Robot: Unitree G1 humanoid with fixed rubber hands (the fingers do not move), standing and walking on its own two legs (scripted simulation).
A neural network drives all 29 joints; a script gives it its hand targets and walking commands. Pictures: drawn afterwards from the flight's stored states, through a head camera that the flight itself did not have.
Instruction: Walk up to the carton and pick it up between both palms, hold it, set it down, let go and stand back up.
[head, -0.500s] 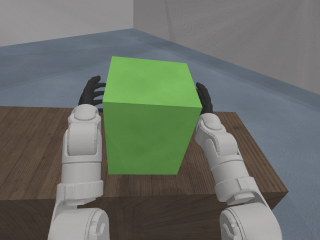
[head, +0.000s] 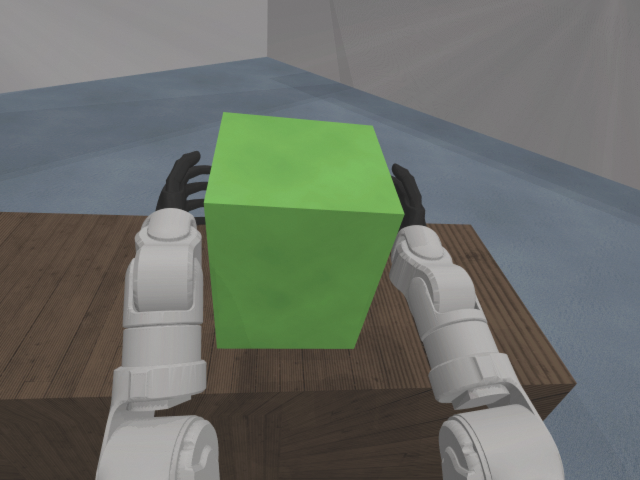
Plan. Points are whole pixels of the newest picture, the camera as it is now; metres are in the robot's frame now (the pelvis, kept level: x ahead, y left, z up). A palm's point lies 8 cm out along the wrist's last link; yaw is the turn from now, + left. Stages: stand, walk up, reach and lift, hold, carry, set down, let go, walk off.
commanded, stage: hold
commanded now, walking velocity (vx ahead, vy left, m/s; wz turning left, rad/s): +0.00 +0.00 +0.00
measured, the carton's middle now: (293, 239) +0.38 +0.01 +0.18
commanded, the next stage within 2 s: none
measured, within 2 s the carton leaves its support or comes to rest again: neither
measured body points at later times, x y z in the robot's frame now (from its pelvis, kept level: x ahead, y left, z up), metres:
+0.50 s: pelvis +0.00 +0.00 +0.00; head -0.06 +0.03 +0.45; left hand +0.37 +0.15 +0.22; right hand +0.38 -0.13 +0.21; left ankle +0.06 +0.10 -0.75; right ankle +0.02 -0.10 -0.74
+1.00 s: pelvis +0.00 +0.00 +0.00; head -0.05 +0.03 +0.45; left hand +0.38 +0.15 +0.22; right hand +0.38 -0.13 +0.21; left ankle +0.06 +0.10 -0.75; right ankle +0.02 -0.10 -0.74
